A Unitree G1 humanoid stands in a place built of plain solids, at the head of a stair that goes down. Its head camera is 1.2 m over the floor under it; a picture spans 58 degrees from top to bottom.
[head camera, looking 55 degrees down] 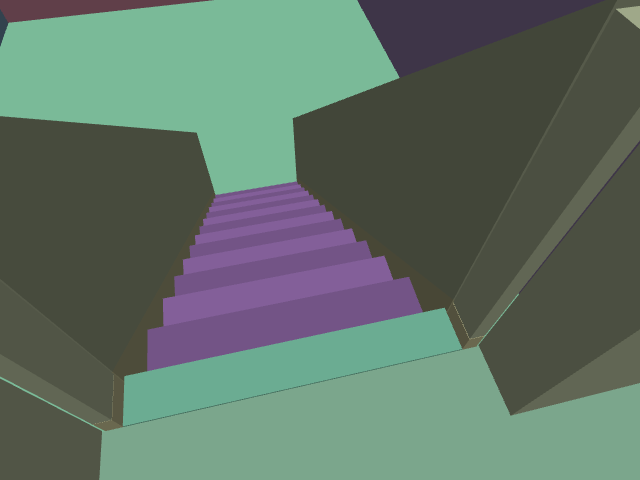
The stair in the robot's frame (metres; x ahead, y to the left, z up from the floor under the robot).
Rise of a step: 0.19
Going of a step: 0.22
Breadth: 0.95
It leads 13 degrees to the left of straight ahead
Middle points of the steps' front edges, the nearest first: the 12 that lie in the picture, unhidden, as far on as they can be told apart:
0.49 0.08 0.00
0.71 0.13 -0.19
0.92 0.18 -0.39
1.14 0.23 -0.58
1.36 0.28 -0.78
1.58 0.33 -0.97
1.80 0.38 -1.16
2.02 0.43 -1.36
2.24 0.48 -1.55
2.46 0.53 -1.75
2.68 0.58 -1.94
2.90 0.63 -2.14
